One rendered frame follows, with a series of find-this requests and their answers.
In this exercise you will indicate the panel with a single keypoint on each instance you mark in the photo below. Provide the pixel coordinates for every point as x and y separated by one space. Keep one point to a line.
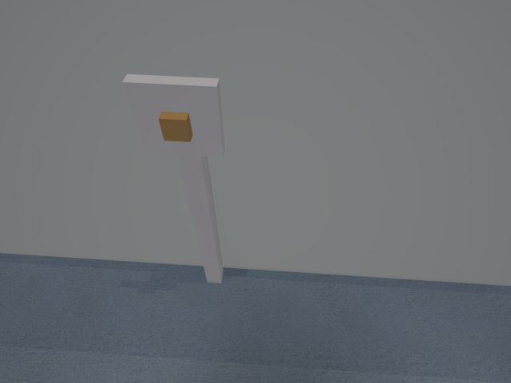
148 96

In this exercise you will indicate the button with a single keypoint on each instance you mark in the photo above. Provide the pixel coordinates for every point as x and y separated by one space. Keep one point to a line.
175 126

